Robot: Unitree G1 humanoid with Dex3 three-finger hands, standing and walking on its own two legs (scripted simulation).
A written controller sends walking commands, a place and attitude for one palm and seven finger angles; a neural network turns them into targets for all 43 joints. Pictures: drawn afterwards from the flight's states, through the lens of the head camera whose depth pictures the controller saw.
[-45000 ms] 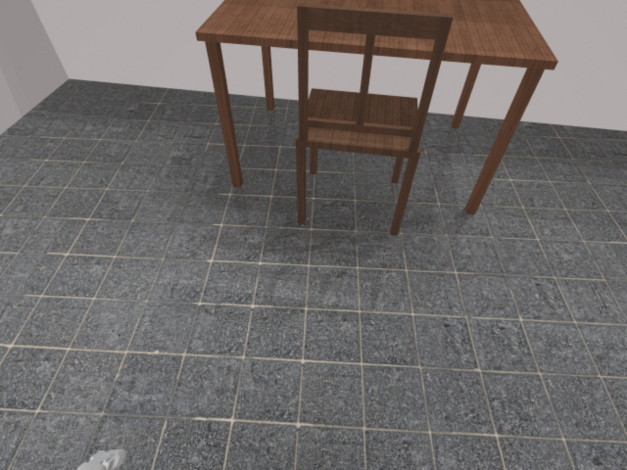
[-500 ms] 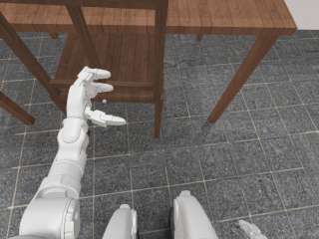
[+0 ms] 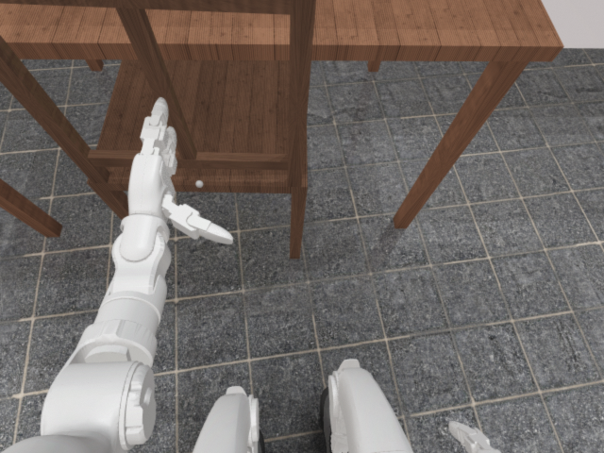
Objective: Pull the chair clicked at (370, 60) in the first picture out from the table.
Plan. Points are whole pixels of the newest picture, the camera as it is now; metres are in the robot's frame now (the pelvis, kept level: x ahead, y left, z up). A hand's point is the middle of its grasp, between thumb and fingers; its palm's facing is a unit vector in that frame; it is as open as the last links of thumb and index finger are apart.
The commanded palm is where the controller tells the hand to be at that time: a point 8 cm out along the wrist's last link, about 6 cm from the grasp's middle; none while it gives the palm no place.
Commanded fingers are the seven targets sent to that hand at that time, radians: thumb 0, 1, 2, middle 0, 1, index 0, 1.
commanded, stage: draw the fingers out of the gap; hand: left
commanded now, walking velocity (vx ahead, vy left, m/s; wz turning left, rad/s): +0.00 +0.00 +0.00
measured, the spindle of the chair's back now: (166, 97) +0.61 +0.17 +0.02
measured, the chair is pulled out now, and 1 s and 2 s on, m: -0.10 -0.10 -0.10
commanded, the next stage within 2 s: draw the hand back to the body in 0.68 s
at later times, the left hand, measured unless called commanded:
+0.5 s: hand (192, 249) +0.37 +0.12 +0.02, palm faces -0.08 -1.00 -0.05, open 17.5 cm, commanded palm +0.34 +0.17 +0.02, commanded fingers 0.00 -0.55 0.20 0.00 0.00 0.00 0.00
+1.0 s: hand (156, 303) +0.29 +0.14 +0.06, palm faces -0.06 -1.00 -0.05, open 17.5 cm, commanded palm +0.27 +0.20 +0.07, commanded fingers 0.00 -0.55 0.20 0.00 0.00 0.00 0.00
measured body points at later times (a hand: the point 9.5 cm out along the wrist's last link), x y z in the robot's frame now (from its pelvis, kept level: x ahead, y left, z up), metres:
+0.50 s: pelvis +0.01 +0.00 +0.01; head +0.13 +0.00 +0.44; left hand +0.37 +0.17 +0.02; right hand +0.16 -0.25 -0.11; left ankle -0.01 +0.11 -0.62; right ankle +0.07 -0.12 -0.62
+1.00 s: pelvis +0.01 -0.01 +0.02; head +0.11 -0.01 +0.46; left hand +0.29 +0.19 +0.06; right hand +0.18 -0.23 -0.08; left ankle -0.01 +0.11 -0.62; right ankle +0.07 -0.12 -0.62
